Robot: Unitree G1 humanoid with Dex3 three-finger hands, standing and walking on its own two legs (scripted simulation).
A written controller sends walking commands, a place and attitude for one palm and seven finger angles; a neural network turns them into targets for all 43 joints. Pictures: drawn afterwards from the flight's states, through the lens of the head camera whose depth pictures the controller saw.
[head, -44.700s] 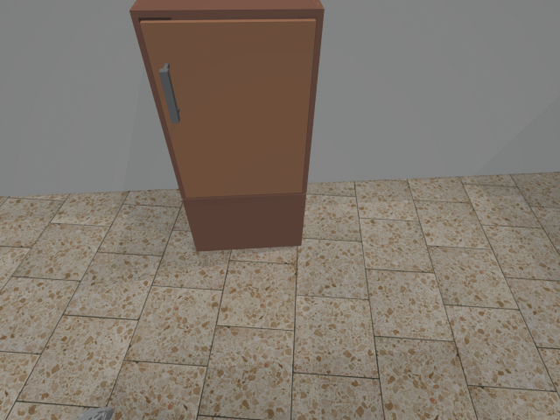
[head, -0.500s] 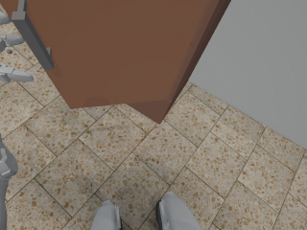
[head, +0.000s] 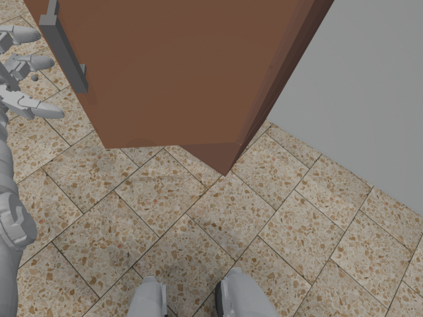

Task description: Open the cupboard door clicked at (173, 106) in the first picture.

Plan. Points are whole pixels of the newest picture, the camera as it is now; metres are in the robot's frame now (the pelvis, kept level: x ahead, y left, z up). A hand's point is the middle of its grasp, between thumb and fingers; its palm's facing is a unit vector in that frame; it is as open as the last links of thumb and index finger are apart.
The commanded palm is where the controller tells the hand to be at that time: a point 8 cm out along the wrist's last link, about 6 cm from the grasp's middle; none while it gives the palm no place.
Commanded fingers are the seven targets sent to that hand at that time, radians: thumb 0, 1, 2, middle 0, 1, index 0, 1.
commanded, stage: move the hooked fingers beside the handle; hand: left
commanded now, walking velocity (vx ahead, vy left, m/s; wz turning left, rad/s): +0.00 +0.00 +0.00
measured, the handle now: (69, 50) +0.56 +0.21 +0.09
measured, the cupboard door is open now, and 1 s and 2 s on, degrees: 41 41 40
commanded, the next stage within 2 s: slide the fingers in behind the handle in 0.38 s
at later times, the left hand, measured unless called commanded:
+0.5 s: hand (31, 77) +0.51 +0.27 +0.08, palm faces +0.00 -1.00 +0.00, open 14.0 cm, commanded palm +0.50 +0.30 +0.08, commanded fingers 0.00 -0.50 0.30 -0.30 -1.20 -0.30 -1.20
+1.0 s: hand (56, 77) +0.51 +0.23 +0.08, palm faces +0.01 -1.00 -0.01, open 14.0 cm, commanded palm +0.50 +0.27 +0.08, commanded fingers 0.00 -0.50 0.30 -0.30 -1.20 -0.30 -1.20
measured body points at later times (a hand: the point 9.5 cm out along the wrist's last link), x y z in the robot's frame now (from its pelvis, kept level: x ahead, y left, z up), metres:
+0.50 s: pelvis +0.00 +0.00 +0.00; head +0.15 +0.04 +0.42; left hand +0.51 +0.32 +0.08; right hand -0.02 -0.26 -0.10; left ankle +0.00 +0.11 -0.67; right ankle +0.02 -0.14 -0.67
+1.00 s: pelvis +0.00 +0.01 +0.00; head +0.14 +0.03 +0.43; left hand +0.51 +0.28 +0.08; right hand +0.01 -0.25 -0.11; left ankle +0.00 +0.11 -0.67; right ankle +0.02 -0.14 -0.67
